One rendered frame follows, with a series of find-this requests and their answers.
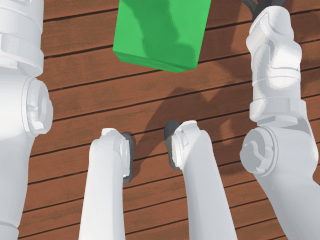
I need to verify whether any right robot hand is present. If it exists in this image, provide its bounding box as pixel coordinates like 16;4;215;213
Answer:
239;0;286;22

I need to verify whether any left robot forearm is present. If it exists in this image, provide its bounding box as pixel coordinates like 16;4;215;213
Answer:
0;0;44;78

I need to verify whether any robot right upper arm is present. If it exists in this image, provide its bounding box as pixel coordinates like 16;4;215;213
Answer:
239;126;320;240

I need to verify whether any carton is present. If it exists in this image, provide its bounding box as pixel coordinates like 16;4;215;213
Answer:
112;0;211;73

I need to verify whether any robot left upper arm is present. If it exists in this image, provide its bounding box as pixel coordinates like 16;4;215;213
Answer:
0;74;53;240

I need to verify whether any robot left shin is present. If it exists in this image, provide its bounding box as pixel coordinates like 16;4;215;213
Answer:
89;128;130;177

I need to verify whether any right robot forearm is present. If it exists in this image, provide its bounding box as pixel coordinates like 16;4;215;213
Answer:
246;6;319;163

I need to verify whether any robot right thigh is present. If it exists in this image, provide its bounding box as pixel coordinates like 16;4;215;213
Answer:
171;127;238;240

